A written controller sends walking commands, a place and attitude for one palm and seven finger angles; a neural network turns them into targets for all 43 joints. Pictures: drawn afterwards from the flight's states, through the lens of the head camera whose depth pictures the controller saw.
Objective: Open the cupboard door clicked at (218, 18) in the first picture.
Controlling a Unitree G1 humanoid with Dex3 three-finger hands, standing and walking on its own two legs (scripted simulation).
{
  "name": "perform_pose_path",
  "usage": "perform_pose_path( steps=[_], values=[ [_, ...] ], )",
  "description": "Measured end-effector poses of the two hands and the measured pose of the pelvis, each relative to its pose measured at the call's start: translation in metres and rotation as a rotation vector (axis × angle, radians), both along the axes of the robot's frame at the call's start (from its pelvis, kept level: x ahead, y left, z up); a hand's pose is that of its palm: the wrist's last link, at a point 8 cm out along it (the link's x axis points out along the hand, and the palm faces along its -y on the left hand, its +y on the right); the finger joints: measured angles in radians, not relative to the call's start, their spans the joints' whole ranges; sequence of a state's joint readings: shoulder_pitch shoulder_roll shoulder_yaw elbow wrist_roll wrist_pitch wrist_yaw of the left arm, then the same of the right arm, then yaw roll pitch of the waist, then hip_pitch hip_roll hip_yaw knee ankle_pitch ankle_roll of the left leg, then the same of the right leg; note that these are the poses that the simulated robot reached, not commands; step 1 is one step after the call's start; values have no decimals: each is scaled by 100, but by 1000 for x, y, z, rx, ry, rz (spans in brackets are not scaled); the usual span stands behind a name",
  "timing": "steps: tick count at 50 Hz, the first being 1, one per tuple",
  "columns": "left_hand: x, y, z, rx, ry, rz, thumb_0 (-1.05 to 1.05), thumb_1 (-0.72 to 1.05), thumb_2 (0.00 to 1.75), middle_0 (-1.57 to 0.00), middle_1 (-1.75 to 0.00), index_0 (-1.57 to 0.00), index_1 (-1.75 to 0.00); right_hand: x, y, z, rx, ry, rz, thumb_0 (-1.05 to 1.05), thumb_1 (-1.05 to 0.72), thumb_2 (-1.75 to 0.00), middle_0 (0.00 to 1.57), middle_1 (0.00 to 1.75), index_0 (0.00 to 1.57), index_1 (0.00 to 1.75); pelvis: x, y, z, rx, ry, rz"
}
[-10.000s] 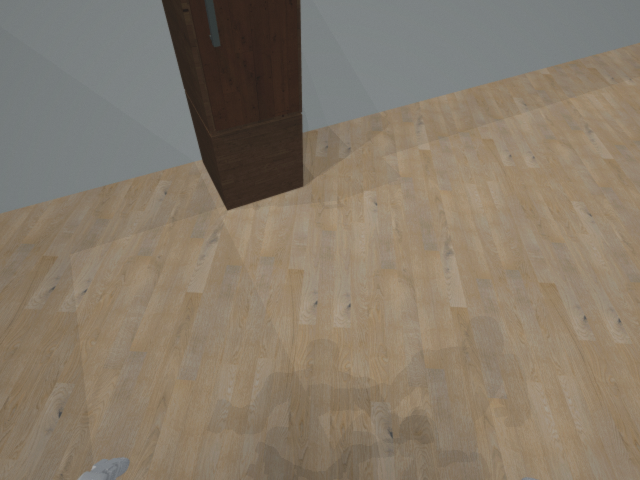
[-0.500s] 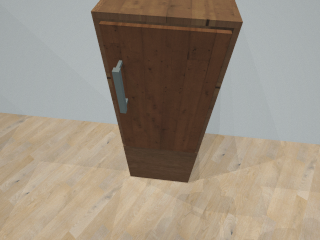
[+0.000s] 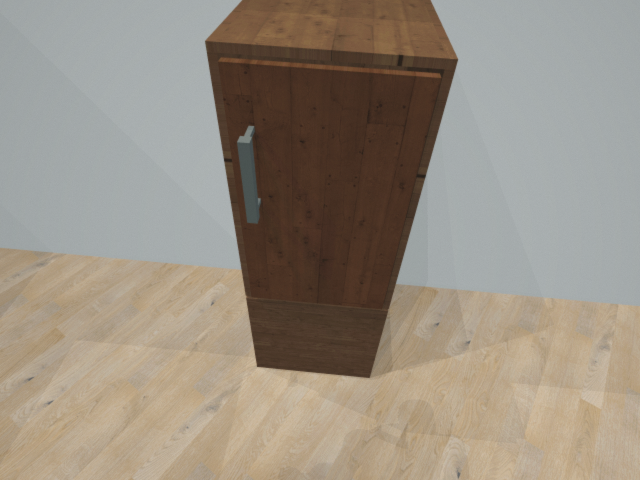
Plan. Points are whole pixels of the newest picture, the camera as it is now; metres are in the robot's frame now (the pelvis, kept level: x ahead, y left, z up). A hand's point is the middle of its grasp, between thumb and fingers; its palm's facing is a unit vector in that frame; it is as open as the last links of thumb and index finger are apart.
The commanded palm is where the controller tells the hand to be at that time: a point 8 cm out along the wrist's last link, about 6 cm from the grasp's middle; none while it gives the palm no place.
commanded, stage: come to a stop and stand still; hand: left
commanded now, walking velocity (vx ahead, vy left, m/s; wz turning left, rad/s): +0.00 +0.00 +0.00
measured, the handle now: (251, 176) +0.59 +0.17 +0.06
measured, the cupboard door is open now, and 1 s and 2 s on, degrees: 0 0 0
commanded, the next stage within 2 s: look again from close up in 0.44 s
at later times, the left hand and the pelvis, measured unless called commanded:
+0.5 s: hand out of the picture -0.05 +0.14 -0.17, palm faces +0.06 -0.99 -0.16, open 7.4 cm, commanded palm none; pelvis -0.01 -0.02 +0.01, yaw +1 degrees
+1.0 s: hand out of the picture +0.01 +0.14 -0.17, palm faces +0.06 -0.98 -0.18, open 7.3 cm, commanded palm none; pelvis +0.02 -0.03 +0.01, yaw +1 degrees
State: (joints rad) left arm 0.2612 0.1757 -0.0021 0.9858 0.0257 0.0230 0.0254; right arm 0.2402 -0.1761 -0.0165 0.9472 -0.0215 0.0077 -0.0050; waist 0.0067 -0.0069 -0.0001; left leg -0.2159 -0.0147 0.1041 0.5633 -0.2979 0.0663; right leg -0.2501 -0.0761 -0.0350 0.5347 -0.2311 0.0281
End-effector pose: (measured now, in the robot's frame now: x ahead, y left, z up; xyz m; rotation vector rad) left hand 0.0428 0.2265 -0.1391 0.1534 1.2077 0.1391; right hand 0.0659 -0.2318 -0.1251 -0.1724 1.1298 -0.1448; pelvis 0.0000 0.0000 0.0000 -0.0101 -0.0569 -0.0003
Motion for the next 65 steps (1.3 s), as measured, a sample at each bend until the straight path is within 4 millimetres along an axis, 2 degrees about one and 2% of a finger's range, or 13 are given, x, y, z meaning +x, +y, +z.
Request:
perform_pose_path(
  steps=[6,12,16,20,28,32,38,46,58,60,63,65],
  values=[
    [-48,-2,2,7,88,28,0,91,90,-20,-30,-20,-30,-21,-2,-4,15,41,6,0,-92,-90,21,30,20,30,-11,-3,2,6,13,10],
    [-91,-10,2,4,187,73,0,91,90,-20,-30,-20,-30,-50,-10,-9,16,136,5,0,-91,-90,20,30,20,30,-13,-9,4,8,26,24],
    [-106,-18,2,-9,232,84,0,91,90,-20,-30,-20,-30,-67,-12,-11,20,191,-8,0,-91,-90,20,30,20,30,-12,-12,4,8,31,25],
    [-107,-28,1,-24,247,84,1,91,90,-20,-30,-20,-30,-80,-11,-12,29,234,-19,0,-91,-90,20,30,20,30,-11,-15,5,9,35,25],
    [-80,-42,-2,-48,205,70,0,91,90,-20,-30,-20,-30,-87,-4,-13,51,272,-33,0,-91,-90,20,30,20,30,-4,-20,6,11,41,26],
    [-62,-45,-2,-47,173,58,1,91,90,-20,-30,-20,-30,-81,-1,-13,62,267,-34,0,-90,-90,20,30,20,30,1,-22,7,12,40,26],
    [-49,-40,-1,-29,161,59,1,92,90,-20,-30,-20,-30,-68,0,-13,65,256,-31,1,-91,-90,20,30,20,30,8,-25,7,12,39,24],
    [-40,-39,1,-21,160,62,1,92,90,-20,-30,-20,-30,-55,-6,-13,53,249,-27,1,-91,-90,20,30,20,30,16,-26,8,12,38,22],
    [-37,-45,0,-29,183,63,1,91,90,-20,-30,-20,-30,-42,-13,-11,39,252,-19,1,-91,-90,20,30,20,30,24,-28,9,7,42,22],
    [-18,-32,16,0,70,149,3,95,90,-21,-30,-20,-31,-31,-19,-6,11,163,-17,1,-92,-90,20,30,20,30,24,-29,7,9,36,24],
    [41,-8,65,90,-314,193,5,95,89,-21,-31,-20,-32,0,-31,3,-24,-50,-12,2,-92,-90,21,30,20,30,26,-29,4,14,45,47],
    [83,-5,103,100,-555,176,5,92,88,-21,-33,-20,-33,28,-38,9,-38,-189,5,2,-92,-90,21,30,20,30,25,-29,1,11,53,63]
  ],
)
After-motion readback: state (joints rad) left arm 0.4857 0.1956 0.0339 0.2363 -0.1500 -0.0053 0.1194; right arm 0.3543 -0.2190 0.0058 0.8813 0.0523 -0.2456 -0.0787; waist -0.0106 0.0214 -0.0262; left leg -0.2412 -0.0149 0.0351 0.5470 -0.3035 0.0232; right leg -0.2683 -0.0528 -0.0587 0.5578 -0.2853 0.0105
